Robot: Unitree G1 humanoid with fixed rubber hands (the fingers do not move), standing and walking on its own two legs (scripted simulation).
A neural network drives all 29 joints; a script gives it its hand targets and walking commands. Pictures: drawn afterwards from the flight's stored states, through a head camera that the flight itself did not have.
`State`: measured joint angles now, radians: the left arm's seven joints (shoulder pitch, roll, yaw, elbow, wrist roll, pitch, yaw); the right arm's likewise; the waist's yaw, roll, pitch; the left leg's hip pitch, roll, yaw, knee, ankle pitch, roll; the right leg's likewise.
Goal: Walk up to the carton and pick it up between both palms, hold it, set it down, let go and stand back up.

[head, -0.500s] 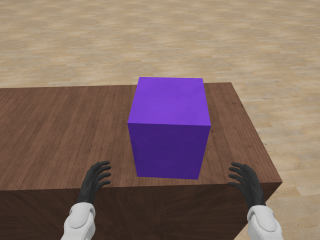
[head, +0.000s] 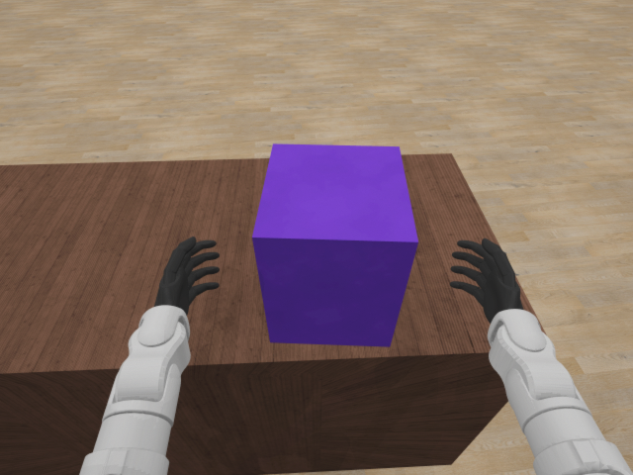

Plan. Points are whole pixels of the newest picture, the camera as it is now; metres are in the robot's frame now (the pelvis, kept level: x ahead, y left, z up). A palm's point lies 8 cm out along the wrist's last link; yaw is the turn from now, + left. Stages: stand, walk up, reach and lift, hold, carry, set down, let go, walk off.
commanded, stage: reach and lift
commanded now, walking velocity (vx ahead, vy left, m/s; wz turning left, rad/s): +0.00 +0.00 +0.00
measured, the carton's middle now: (332, 247) +0.48 +0.02 +0.02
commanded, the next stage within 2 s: none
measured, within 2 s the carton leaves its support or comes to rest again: neither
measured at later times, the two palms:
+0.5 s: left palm (176, 225) +0.39 +0.22 +0.14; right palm (497, 226) +0.41 -0.19 +0.13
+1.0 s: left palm (177, 164) +0.45 +0.22 +0.19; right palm (499, 164) +0.46 -0.18 +0.19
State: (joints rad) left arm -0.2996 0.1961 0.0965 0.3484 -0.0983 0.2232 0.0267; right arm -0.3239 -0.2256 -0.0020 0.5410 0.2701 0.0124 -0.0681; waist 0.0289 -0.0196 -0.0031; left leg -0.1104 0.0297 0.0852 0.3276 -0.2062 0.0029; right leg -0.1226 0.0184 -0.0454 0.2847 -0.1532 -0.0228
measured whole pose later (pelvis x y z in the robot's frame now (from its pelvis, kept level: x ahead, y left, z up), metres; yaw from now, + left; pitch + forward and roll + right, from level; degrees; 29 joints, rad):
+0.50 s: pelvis +0.00 -0.01 +0.00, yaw +0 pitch +3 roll -1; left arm -0.69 0.29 0.12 0.60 -0.14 0.35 0.02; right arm -0.73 -0.30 0.04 0.78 0.35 0.18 -0.10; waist 0.02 -0.01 -0.05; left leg -0.20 0.04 0.07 0.35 -0.21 -0.01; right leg -0.20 0.03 -0.06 0.29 -0.15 -0.03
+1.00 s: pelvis +0.00 -0.01 +0.00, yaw +1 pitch +10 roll -1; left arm -1.13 0.37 -0.01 1.07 -0.26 0.30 0.06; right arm -1.14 -0.35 0.03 1.18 0.38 0.23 -0.07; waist 0.01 -0.01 -0.15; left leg -0.36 0.04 0.06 0.39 -0.20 -0.01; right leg -0.34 0.03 -0.07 0.31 -0.14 -0.03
